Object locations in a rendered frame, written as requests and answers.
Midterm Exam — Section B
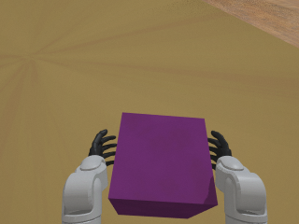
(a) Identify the right robot forearm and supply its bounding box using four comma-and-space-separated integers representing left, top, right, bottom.
215, 156, 268, 224

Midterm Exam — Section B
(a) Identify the carton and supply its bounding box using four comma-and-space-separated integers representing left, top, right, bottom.
108, 112, 218, 219

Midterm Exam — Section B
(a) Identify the robot right hand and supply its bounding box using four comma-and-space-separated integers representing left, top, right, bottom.
207, 131, 232, 170

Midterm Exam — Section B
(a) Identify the robot left hand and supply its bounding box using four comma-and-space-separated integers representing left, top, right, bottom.
88, 129, 117, 166

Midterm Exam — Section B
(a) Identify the left robot forearm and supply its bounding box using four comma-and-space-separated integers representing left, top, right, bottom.
61, 155, 108, 224

